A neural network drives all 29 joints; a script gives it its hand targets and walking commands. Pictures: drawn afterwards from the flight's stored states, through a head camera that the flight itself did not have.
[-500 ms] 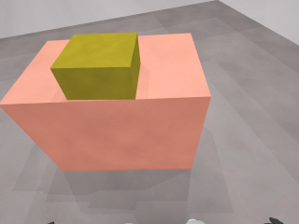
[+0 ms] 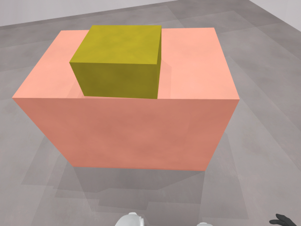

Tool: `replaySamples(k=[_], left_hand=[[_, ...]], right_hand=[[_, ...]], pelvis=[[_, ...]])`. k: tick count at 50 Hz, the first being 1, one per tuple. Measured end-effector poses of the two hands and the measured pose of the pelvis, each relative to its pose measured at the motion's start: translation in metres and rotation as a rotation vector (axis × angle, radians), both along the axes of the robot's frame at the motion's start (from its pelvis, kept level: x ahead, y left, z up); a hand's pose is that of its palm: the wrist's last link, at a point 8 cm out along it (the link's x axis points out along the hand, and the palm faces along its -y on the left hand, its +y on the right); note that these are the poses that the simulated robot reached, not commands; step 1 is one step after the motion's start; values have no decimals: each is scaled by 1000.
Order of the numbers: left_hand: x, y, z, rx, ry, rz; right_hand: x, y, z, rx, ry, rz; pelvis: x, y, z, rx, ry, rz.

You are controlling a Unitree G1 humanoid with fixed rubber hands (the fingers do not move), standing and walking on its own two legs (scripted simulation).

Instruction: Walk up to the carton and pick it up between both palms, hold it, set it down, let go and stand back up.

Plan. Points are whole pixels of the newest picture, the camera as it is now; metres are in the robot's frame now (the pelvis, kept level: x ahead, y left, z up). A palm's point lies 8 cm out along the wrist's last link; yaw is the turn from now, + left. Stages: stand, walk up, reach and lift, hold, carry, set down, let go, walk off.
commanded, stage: walk up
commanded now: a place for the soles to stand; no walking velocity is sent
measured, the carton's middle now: (123, 60) +0.71 +0.15 +0.04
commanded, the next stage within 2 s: none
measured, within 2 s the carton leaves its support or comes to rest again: neither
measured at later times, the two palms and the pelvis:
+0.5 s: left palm (26, 211) +0.18 +0.35 -0.04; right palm out of the picture +0.12 -0.28 -0.10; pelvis +0.06 +0.04 +0.01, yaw -7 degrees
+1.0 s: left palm (1, 210) +0.19 +0.45 -0.08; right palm (241, 215) +0.19 -0.21 -0.10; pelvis +0.11 +0.13 -0.01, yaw -3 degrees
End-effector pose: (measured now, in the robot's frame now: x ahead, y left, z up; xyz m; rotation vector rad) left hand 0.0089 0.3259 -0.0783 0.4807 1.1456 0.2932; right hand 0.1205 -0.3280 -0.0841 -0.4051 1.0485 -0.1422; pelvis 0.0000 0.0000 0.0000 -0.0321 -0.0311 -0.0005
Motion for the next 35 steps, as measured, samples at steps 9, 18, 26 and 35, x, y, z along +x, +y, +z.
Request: replaySamples(k=[9, 18, 26, 35], left_hand=[[89, 38, 11, -22, -147, -58], [145, 43, 29, 2, -182, -124], [170, 25, 36, 48, -143, -179], [124, 43, 47, 103, -37, -93]], right_hand=[[1, 51, 12, 27, -29, -38], [-2, 58, 4, 60, -7, -91], [-3, 45, -24, 113, 39, -143], [33, 42, -18, 104, 35, -107]], pelvis=[[15, 42, 13, -19, -55, -27], [39, 50, 18, 14, -56, -74], [58, 34, 11, 49, -28, -123], [80, 37, 17, 60, -19, -89]])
